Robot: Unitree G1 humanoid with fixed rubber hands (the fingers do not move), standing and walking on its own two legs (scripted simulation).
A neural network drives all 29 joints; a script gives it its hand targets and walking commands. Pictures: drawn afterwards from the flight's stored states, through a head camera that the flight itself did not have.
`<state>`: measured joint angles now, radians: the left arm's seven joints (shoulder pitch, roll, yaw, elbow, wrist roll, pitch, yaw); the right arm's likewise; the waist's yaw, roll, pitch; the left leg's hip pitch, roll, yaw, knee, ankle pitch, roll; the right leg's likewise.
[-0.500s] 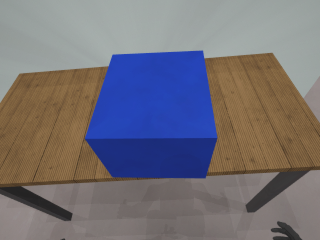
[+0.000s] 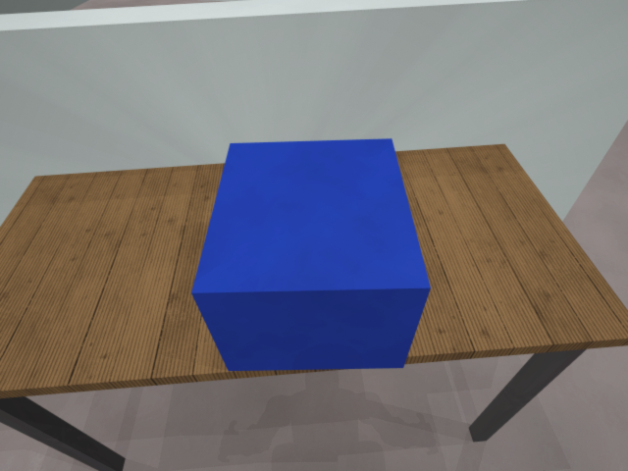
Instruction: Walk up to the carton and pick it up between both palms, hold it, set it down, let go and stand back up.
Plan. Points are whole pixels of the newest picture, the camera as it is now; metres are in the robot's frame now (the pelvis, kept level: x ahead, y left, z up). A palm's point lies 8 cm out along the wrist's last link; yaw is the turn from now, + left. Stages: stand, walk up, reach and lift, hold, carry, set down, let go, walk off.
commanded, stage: walk up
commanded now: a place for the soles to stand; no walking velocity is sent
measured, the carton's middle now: (312, 250) +0.46 +0.02 +0.02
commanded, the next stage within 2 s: reach and lift in 1.40 s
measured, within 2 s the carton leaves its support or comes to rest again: neither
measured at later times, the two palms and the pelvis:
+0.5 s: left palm out of the picture +0.07 +0.31 -0.11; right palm out of the picture +0.08 -0.28 -0.12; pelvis +0.00 +0.02 +0.00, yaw +0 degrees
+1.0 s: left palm out of the picture +0.09 +0.30 -0.12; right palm out of the picture +0.10 -0.29 -0.12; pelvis +0.01 +0.01 +0.00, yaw +0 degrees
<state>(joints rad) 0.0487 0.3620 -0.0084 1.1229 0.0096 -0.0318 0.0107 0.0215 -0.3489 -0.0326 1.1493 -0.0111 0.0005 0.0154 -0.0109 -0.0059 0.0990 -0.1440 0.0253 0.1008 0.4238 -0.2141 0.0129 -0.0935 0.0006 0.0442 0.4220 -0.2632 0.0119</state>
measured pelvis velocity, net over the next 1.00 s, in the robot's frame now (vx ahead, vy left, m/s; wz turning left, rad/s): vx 0.01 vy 0.01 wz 0.00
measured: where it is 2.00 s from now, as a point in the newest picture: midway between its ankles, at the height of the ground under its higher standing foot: outside the picture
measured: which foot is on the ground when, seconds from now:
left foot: down 0.00-1.00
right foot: down 0.00-1.00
